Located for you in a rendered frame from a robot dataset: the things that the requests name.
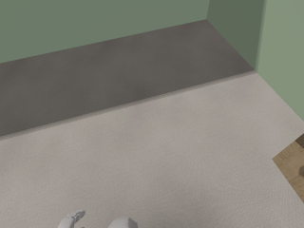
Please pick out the robot left hand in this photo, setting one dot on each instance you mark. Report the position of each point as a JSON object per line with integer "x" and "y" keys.
{"x": 71, "y": 219}

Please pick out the robot left thigh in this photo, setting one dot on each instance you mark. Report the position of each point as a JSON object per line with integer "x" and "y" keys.
{"x": 124, "y": 222}

